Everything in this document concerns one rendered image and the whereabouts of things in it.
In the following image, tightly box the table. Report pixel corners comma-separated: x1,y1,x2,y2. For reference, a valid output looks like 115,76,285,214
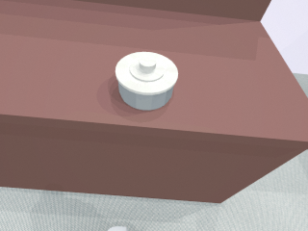
0,0,308,204

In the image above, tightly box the lid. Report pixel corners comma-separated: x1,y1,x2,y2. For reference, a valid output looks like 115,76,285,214
115,52,178,95

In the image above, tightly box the knob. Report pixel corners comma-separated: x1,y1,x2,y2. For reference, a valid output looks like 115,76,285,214
139,56,156,71

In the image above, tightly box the pot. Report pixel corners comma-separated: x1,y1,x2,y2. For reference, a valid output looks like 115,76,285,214
118,82,174,111

